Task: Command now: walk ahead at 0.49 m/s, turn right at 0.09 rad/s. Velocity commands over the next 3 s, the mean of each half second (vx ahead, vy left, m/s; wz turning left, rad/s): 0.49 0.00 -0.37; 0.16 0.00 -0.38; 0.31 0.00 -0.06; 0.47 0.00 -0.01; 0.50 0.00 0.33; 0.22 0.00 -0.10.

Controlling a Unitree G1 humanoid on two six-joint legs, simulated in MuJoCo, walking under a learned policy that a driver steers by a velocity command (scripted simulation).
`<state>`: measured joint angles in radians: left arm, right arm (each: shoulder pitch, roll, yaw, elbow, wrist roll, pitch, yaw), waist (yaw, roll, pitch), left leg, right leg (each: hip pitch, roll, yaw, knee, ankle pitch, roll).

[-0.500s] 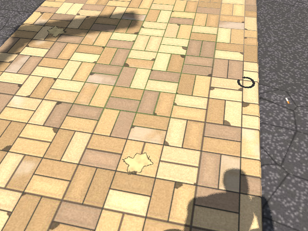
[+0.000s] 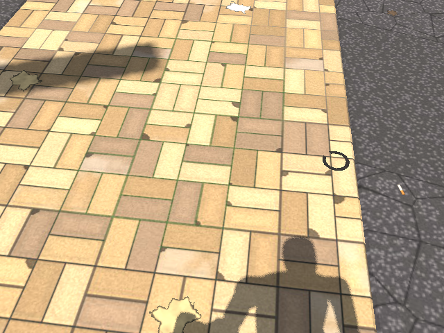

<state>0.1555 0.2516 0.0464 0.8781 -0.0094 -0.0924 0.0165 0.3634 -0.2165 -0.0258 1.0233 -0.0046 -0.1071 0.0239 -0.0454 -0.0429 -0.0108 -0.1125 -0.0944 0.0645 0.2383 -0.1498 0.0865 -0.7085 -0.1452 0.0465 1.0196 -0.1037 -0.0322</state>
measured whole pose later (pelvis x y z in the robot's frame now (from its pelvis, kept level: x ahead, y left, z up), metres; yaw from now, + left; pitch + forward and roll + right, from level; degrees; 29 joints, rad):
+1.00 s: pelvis +0.45 -0.09 -0.01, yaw -25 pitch +2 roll +0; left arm 0.21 0.27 0.05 0.74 0.00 0.03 0.04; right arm 0.15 -0.22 -0.02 0.78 -0.02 -0.03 0.00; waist -0.02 -0.02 0.03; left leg -0.38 -0.03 0.00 0.44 -0.09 0.05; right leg -0.41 -0.01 0.07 0.84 -0.44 0.06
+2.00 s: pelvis +0.80 -0.24 -0.03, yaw -24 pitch +3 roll +1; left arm 0.02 0.24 0.03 0.67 -0.01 -0.10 -0.04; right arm 0.43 -0.29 -0.05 0.93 0.01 -0.05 0.00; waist -0.08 0.00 0.03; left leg 0.04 0.01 0.02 0.47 -0.48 0.01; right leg -0.53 -0.01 -0.04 0.54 -0.06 -0.07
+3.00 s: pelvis +1.24 -0.36 -0.01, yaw -18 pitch +2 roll +2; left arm 0.17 0.25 0.06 0.80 -0.01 0.00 -0.01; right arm 0.13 -0.25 -0.06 0.82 -0.01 -0.01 -0.03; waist 0.00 -0.03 0.05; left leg -0.12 -0.02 0.21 0.36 -0.27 0.05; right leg -0.53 -0.08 -0.02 0.72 -0.18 0.02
